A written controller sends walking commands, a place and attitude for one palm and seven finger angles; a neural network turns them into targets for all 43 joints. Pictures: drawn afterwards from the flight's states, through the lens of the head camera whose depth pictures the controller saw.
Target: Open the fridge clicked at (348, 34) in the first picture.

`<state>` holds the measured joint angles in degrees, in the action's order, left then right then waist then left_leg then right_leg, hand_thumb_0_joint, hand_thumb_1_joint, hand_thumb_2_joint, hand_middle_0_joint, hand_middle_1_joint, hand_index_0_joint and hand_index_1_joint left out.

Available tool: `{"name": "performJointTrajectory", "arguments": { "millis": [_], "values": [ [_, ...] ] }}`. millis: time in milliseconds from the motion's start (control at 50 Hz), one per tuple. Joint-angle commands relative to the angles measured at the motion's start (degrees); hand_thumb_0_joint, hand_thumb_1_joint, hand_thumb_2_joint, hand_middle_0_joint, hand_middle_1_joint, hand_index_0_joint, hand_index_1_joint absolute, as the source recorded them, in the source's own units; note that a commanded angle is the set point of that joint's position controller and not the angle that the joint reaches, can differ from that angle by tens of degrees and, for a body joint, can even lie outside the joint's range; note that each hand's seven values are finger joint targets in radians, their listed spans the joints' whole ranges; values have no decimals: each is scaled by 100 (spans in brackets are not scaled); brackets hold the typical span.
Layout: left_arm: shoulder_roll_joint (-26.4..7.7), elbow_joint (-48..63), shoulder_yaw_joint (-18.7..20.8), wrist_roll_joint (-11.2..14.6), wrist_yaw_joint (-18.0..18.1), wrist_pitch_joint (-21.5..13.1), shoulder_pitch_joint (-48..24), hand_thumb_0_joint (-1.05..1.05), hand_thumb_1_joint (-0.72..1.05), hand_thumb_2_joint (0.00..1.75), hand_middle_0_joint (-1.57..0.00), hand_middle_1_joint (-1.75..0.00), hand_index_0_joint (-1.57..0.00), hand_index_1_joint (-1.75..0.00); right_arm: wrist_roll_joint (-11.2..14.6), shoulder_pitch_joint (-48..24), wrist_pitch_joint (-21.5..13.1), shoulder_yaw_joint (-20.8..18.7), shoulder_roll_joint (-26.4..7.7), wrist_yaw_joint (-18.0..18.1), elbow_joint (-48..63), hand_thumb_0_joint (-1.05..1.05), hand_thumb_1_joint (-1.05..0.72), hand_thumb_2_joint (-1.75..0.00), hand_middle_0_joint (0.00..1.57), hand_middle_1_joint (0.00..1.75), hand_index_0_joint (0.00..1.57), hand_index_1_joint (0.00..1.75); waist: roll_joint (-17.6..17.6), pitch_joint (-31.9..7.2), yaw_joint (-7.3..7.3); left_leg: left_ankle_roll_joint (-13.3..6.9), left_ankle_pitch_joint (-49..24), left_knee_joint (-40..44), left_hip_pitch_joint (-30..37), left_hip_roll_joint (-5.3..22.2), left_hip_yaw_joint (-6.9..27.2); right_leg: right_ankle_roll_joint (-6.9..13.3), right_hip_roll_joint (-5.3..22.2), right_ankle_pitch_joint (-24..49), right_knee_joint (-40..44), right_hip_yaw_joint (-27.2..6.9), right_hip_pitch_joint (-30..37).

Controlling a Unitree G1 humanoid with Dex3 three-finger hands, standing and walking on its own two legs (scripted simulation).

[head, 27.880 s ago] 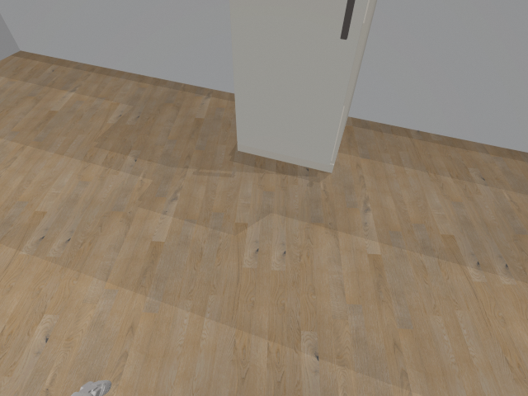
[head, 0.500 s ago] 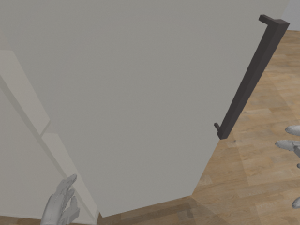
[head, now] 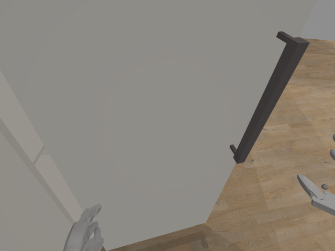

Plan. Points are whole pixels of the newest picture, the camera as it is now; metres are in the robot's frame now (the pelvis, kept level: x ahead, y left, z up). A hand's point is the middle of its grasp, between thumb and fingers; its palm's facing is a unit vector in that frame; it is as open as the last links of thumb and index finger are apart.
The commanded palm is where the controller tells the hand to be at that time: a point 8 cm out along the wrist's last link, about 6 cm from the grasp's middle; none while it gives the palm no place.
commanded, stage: draw the hand back to the body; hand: right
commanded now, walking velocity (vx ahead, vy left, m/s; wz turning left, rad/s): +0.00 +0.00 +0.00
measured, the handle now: (256, 110) +0.39 -0.22 +0.17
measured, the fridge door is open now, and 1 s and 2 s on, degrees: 72 72 72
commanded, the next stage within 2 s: step back with the hand held close in 0.56 s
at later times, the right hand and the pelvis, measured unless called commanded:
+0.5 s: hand (310, 194) +0.18 -0.24 +0.16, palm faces +0.48 +0.77 -0.41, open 7.5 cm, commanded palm +0.13 -0.27 +0.18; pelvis +0.00 +0.03 +0.00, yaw +0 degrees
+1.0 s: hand (309, 197) +0.18 -0.25 +0.15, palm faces +0.35 +0.79 -0.50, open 7.4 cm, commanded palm +0.12 -0.29 +0.18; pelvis -0.03 +0.01 +0.00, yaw +1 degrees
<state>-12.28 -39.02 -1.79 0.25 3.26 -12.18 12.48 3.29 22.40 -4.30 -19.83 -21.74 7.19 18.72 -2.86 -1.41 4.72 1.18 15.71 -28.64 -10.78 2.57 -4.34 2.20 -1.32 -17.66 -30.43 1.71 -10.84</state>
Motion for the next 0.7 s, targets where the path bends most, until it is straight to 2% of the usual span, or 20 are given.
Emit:
{"name": "performJointTrajectory", "arguments": {
  "millis": [0, 40, 60, 100, 120, 160, 180, 200, 260, 300, 320, 340, 360, 420, 460, 500, 600, 640, 660, 680],
  "values": [
    [-770, 918, 314, 11, 88, -189, -620, 0, 90, 90, -20, -30, -20, -30, 22, -284, -321, -763, -1167, 85, 1196, 0, -61, -76, 21, 47, 21, 47, -101, -320, 19, -288, -1102, 352, 271, 121, 98, -322, 559, 2041, 640, -456, 50],
    [-754, 950, 317, 26, 83, -168, -623, 0, 90, 90, -20, -30, -20, -30, 18, -341, -349, -723, -1145, 78, 1344, 0, -68, -80, 21, 43, 21, 43, -90, -388, 5, -282, -1101, 381, 286, 128, 117, -283, 546, 1910, 624, -425, 95],
    [-738, 970, 325, 25, 94, -174, -639, 0, 90, 90, -20, -30, -20, -30, 12, -372, -369, -767, -1223, 83, 1507, 0, -72, -81, 21, 41, 21, 41, -149, -491, 25, -275, -1132, 384, 328, 127, 125, -256, 526, 1922, 614, -409, 168],
    [-743, 955, 314, 18, 118, -169, -677, 0, 90, 90, -20, -30, -20, -30, 11, -308, -369, -647, -1099, 80, 1536, 0, -79, -85, 20, 36, 20, 36, -268, -361, 2, -287, -1100, 444, 300, 138, 128, -232, 515, 1844, 626, -378, 170],
    [-720, 948, 321, 21, 121, -185, -655, 0, 90, 90, -20, -30, -20, -30, -4, -235, -387, -652, -1127, 98, 1628, 0, -83, -87, 20, 34, 20, 34, -382, -445, 35, -284, -1133, 434, 331, 146, 136, -222, 516, 1901, 593, -359, 231],
    [-715, 977, 315, 12, 121, -210, -683, 0, 90, 90, -20, -30, -20, -30, 0, -272, -401, -620, -1125, 99, 1754, 0, -90, -90, 20, 30, 20, 30, -253, -383, 28, -278, -1123, 452, 332, 143, 132, -195, 498, 1770, 613, -362, 184],
    [-721, 953, 326, 19, 130, -210, -670, 0, 90, 90, -20, -30, -20, -30, -2, -205, -395, -677, -1157, 112, 1602, 0, -90, -90, 20, 30, 20, 30, -81, -348, 7, -274, -1072, 468, 287, 136, 140, -173, 500, 1643, 611, -352, 182],
    [-750, 930, 325, 13, 156, -168, -702, 0, 90, 90, -20, -30, -20, -30, 8, -176, -367, -656, -1108, 105, 1464, 0, -90, -90, 20, 30, 20, 30, -39, -178, 6, -284, -1040, 535, 262, 145, 138, -138, 494, 1575, 622, -330, 108],
    [-713, 949, 331, 32, 181, -144, -733, 0, 90, 90, -20, -30, -20, -30, 28, -297, -384, -690, -1148, 94, 1378, 0, -90, -90, 20, 30, 20, 30, 104, -126, -1, -253, -925, 611, 190, 153, 184, -71, 464, 1302, 585, -270, 111],
    [-729, 925, 334, 31, 202, -134, -772, 0, 90, 90, -20, -30, -20, -30, 20, -389, -403, -661, -1135, 88, 1366, 0, -90, -90, 20, 30, 20, 30, -72, -103, -14, -258, -872, 683, 191, 184, 205, -45, 446, 1227, 575, -225, 122],
    [-707, 921, 323, 26, 204, -149, -763, 0, 90, 90, -20, -30, -20, -30, 18, -318, -408, -686, -1159, 98, 1300, 0, -90, -90, 20, 30, 20, 30, -86, -121, 25, -257, -859, 673, 211, 181, 202, -42, 439, 1223, 569, -238, 130],
    [-698, 934, 324, 33, 194, -161, -791, 0, 90, 90, -20, -30, -20, -30, 13, -353, -419, -612, -1099, 83, 1350, 0, -90, -90, 20, 30, 20, 30, -92, -144, -3, -250, -837, 679, 161, 181, 210, -44, 444, 1193, 565, -225, 189],
    [-692, 951, 328, 24, 198, -186, -789, 0, 90, 90, -20, -30, -20, -30, 20, -372, -440, -659, -1160, 85, 1452, 0, -90, -90, 20, 30, 20, 30, -122, -277, 25, -243, -854, 664, 227, 189, 213, -32, 432, 1199, 568, -222, 230],
    [-677, 914, 323, 22, 204, -212, -788, 0, 90, 90, -20, -30, -20, -30, 26, -257, -445, -638, -1146, 84, 1393, 0, -90, -90, 20, 30, 20, 30, 2, -222, 33, -238, -929, 701, 230, 195, 229, -10, 432, 1266, 547, -207, 239],
    [-674, 926, 322, 10, 196, -240, -799, 0, 90, 90, -20, -30, -20, -30, 22, -314, -462, -714, -1230, 89, 1483, 0, -90, -90, 20, 30, 20, 30, -83, -304, 44, -237, -987, 695, 273, 201, 243, -5, 417, 1278, 541, -205, 251],
    [-687, 892, 332, 18, 218, -226, -820, 0, 90, 90, -20, -30, -20, -30, 34, -221, -443, -696, -1175, 76, 1292, 0, -90, -90, 20, 30, 20, 30, 152, -129, 18, -229, -921, 774, 190, 200, 242, 14, 436, 1239, 535, -184, 217],
    [-690, 875, 335, 18, 220, -220, -822, 0, 90, 90, -20, -30, -20, -30, 40, -241, -452, -715, -1183, 55, 1271, 0, -90, -90, 20, 30, 20, 30, 13, -178, 20, -223, -989, 761, 219, 223, 261, 30, 429, 1264, 529, -160, 254],
    [-665, 890, 327, 28, 213, -221, -834, 0, 90, 90, -20, -30, -20, -30, 39, -308, -463, -649, -1147, 51, 1306, 0, -90, -90, 20, 30, 20, 30, -23, -127, 7, -208, -846, 805, 134, 216, 266, 11, 433, 1154, 540, -154, 279],
    [-639, 926, 305, 24, 200, -257, -883, 0, 90, 90, -20, -30, -20, -30, 30, -593, -493, -364, -967, 26, 1581, 0, -90, -90, 20, 30, 20, 30, -101, -170, -19, -202, -738, 820, 121, 221, 275, 18, 413, 1074, 567, -176, 329],
    [-696, 1142, 294, 96, 228, -78, -791, 0, 90, 90, -20, -30, -20, -30, 34, -1439, -756, -1083, -1544, 93, 1888, 0, -90, -90, 20, 30, 20, 30, 326, 585, -231, -120, -1020, 1331, -556, 504, 1268, 109, 484, 646, 333, -254, -88]
  ]
}}
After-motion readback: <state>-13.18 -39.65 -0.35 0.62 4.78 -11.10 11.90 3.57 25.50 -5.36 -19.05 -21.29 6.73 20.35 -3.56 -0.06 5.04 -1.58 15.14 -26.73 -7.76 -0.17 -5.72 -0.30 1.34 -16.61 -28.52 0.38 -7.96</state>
